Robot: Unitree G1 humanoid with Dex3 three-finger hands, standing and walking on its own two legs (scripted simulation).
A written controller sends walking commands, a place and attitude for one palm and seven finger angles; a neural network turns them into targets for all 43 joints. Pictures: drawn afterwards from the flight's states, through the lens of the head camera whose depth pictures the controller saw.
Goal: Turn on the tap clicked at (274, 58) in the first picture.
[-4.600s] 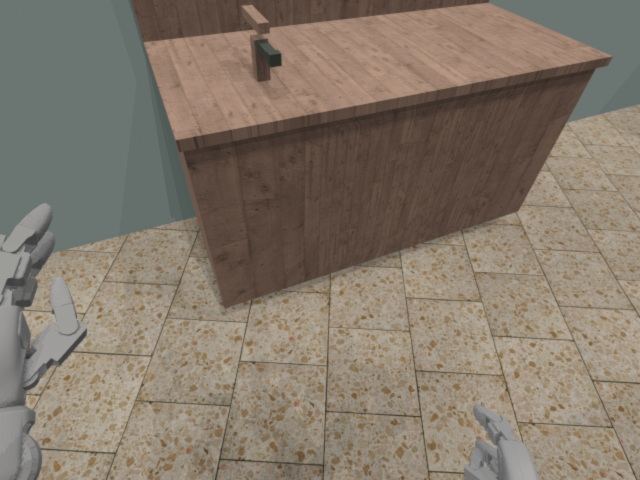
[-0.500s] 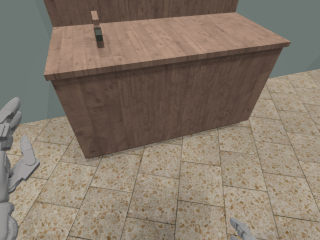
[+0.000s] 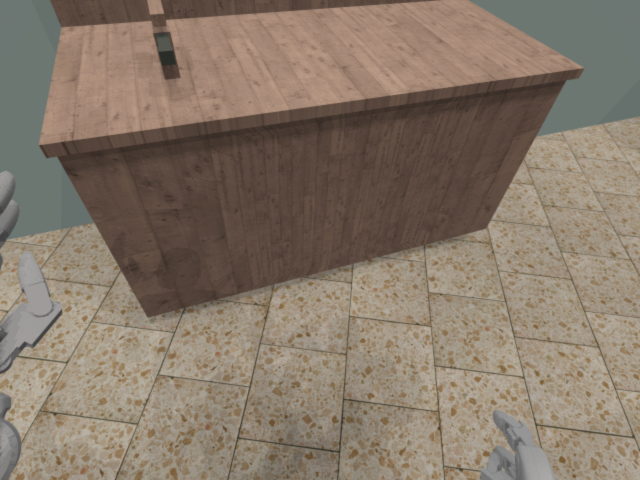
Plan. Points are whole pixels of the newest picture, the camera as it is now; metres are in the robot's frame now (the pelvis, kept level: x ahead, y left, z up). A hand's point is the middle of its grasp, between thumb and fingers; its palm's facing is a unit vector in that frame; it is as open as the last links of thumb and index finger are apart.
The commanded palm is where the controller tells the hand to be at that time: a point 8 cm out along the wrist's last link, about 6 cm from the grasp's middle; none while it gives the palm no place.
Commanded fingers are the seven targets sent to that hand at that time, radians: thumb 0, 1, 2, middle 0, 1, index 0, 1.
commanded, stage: take the last steps up to it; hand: left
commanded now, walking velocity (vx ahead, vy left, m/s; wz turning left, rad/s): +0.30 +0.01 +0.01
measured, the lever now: (166, 55) +0.86 +0.36 +0.12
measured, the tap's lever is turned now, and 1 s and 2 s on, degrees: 0 0 0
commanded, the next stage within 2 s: come to a stop and stand still in 1.92 s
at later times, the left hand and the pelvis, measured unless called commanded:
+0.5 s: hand (128, 224) +0.32 +0.22 +0.18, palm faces +0.42 -0.81 -0.42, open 7.4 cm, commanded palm +0.27 +0.26 +0.18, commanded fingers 0.00 0.90 0.90 -0.20 -0.30 -0.20 -0.30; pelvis +0.11 -0.02 +0.00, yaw +1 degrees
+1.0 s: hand (186, 158) +0.44 +0.20 +0.18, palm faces +0.43 -0.79 -0.43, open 7.4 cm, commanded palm +0.38 +0.24 +0.18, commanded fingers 0.00 0.90 0.90 -0.20 -0.30 -0.20 -0.30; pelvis +0.22 -0.04 +0.00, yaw +1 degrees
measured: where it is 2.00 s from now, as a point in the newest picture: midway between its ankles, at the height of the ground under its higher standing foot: (330, 428)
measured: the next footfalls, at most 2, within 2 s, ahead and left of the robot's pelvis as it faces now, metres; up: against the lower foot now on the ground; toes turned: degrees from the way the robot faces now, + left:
right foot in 0.20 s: +0.14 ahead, -0.13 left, +0.00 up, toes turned -10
left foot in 0.54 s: +0.22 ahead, +0.12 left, +0.00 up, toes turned +10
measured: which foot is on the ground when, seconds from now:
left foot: down 0.00-0.20, up 0.22-0.52, down 0.54-0.86, up 0.88-1.00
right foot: up 0.00-0.18, down 0.20-0.54, up 0.56-0.84, down 0.86-1.00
